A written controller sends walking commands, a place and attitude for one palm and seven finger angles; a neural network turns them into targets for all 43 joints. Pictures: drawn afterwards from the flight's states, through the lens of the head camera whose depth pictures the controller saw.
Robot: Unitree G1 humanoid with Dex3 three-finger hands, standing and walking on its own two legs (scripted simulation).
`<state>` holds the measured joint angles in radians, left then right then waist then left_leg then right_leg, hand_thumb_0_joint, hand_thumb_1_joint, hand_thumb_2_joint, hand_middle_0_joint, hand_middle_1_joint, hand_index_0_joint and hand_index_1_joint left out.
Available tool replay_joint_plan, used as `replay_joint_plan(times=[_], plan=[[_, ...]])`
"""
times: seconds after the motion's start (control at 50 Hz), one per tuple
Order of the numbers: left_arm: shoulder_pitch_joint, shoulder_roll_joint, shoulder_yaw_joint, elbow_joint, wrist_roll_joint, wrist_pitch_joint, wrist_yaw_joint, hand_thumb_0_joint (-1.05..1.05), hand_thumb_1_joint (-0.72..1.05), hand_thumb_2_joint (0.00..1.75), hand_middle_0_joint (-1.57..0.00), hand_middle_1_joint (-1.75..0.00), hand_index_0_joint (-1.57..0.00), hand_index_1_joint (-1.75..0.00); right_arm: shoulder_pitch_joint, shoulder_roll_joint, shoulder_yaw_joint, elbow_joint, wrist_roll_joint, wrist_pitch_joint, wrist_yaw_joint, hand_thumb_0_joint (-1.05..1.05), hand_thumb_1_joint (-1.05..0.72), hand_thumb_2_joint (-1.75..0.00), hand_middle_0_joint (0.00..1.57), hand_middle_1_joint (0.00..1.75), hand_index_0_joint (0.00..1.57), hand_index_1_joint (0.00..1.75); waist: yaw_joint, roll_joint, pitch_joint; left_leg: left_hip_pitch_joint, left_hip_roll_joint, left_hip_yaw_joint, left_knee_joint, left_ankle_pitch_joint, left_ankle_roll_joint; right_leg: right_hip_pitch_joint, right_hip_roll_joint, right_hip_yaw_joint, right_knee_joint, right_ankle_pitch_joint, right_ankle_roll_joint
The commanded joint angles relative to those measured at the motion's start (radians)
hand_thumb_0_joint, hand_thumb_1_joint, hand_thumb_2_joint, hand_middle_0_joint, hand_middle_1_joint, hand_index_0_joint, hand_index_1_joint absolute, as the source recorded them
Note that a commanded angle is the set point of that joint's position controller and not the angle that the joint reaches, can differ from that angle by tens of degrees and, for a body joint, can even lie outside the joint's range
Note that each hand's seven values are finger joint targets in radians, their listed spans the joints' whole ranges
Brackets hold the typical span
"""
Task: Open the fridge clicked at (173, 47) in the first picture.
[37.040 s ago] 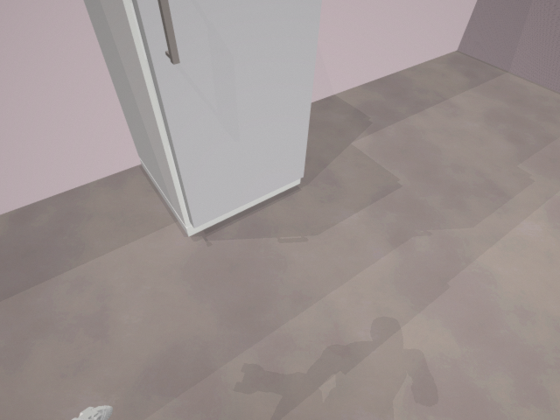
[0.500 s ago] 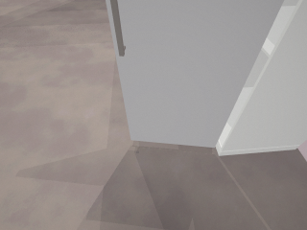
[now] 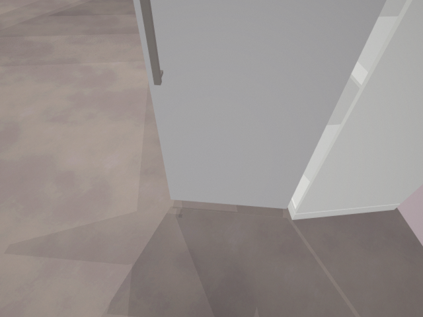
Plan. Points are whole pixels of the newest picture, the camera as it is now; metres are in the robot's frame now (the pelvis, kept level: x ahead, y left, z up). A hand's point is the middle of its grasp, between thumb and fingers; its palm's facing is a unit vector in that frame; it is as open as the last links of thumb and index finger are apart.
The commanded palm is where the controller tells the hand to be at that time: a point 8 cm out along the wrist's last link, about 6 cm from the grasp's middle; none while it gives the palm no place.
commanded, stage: look to check the result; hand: left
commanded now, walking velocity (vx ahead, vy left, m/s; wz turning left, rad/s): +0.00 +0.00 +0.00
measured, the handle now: (151, 23) +0.74 +0.20 +0.21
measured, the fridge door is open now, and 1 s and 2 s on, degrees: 79 79 79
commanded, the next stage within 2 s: stand and wait in 0.48 s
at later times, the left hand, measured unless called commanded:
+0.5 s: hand out of the picture +0.09 +0.23 -0.16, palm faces -0.02 -0.94 -0.33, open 7.4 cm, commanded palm none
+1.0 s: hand out of the picture +0.10 +0.21 -0.16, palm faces -0.04 -0.95 -0.32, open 7.4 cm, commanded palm none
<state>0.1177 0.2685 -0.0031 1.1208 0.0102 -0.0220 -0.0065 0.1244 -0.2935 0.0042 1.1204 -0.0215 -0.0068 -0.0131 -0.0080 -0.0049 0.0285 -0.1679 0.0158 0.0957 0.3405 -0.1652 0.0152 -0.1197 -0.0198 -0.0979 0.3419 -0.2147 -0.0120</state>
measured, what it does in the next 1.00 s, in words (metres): stands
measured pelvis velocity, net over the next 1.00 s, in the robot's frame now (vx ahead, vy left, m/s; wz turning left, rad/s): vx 0.02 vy -0.02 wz -0.02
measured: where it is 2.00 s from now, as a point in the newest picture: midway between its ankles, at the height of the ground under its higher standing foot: outside the picture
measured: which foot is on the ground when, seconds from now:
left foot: down 0.00-1.00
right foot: down 0.00-1.00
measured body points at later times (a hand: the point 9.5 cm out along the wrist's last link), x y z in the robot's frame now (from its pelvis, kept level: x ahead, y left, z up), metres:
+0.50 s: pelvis +0.02 -0.02 +0.00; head +0.03 -0.02 +0.45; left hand +0.09 +0.28 -0.13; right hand +0.09 -0.30 -0.14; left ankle +0.01 +0.11 -0.75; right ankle -0.02 -0.11 -0.75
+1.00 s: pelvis +0.02 -0.02 +0.00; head +0.03 -0.03 +0.45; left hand +0.10 +0.26 -0.13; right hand +0.08 -0.32 -0.14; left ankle +0.01 +0.11 -0.75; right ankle -0.02 -0.11 -0.75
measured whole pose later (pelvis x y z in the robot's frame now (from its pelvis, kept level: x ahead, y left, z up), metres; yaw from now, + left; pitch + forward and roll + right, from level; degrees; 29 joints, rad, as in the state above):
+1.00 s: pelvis +0.02 -0.02 +0.00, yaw -1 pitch -1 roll +0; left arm 0.11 0.31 0.00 1.13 0.01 -0.03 0.00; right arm 0.12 -0.32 0.01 1.13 -0.02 0.00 -0.02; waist -0.01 0.01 0.03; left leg -0.10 0.05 0.10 0.29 -0.17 -0.02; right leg -0.05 0.02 -0.09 0.28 -0.21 -0.04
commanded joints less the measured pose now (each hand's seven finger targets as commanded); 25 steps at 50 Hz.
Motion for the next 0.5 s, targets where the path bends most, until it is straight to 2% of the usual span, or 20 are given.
replay_joint_plan(times=[0.0,0.06,0.18,0.28,0.34,0.48], plan=[[-0.018,0.210,0.042,-0.046,0.002,-0.017,0.017,0.00,0.90,0.90,-0.20,-0.30,-0.20,-0.30,-0.024,-0.187,-0.035,-0.050,0.004,-0.019,-0.009,0.00,-0.90,-0.90,0.20,0.30,0.20,0.30,-0.001,0.036,-0.069,0.049,0.129,-0.137,-0.055,0.173,0.007,0.006,-0.129,0.120,-0.066,0.162,-0.029],[-0.020,0.215,0.042,-0.043,0.003,-0.018,0.017,0.00,0.90,0.90,-0.20,-0.30,-0.20,-0.30,-0.028,-0.194,-0.037,-0.051,0.004,-0.018,-0.009,0.00,-0.90,-0.90,0.20,0.30,0.20,0.30,-0.001,0.018,-0.062,0.059,0.130,-0.136,-0.055,0.168,0.006,0.001,-0.130,0.122,-0.075,0.166,-0.030],[-0.021,0.230,0.042,-0.040,0.000,-0.022,0.018,0.00,0.90,0.90,-0.20,-0.30,-0.20,-0.30,-0.031,-0.205,-0.036,-0.049,0.005,-0.019,-0.010,0.00,-0.90,-0.90,0.20,0.30,0.20,0.30,-0.002,0.010,-0.096,0.088,0.131,-0.132,-0.044,0.218,0.007,0.032,-0.137,0.123,-0.071,0.256,-0.031],[-0.027,0.239,0.042,-0.038,0.000,-0.020,0.018,0.00,0.90,0.90,-0.20,-0.30,-0.20,-0.30,-0.038,-0.213,-0.036,-0.047,0.005,-0.014,-0.009,0.00,-0.90,-0.90,0.20,0.30,0.20,0.30,-0.002,0.000,-0.055,0.079,0.132,-0.129,-0.056,0.186,0.004,0.016,-0.137,0.123,-0.089,0.227,-0.030],[-0.024,0.245,0.042,-0.039,0.001,-0.022,0.019,0.00,0.90,0.90,-0.20,-0.30,-0.20,-0.30,-0.037,-0.220,-0.036,-0.049,0.006,-0.014,-0.009,0.00,-0.90,-0.90,0.20,0.30,0.20,0.30,-0.001,-0.003,-0.081,0.095,0.132,-0.130,-0.051,0.203,0.005,0.028,-0.136,0.125,-0.088,0.249,-0.030],[-0.033,0.250,0.041,-0.039,0.000,-0.022,0.020,0.00,0.90,0.90,-0.20,-0.30,-0.20,-0.30,-0.043,-0.221,-0.035,-0.047,0.005,-0.014,-0.010,0.00,-0.90,-0.90,0.20,0.30,0.20,0.30,-0.003,-0.001,-0.086,0.104,0.135,-0.125,-0.053,0.217,0.002,0.042,-0.138,0.130,-0.088,0.289,-0.030]])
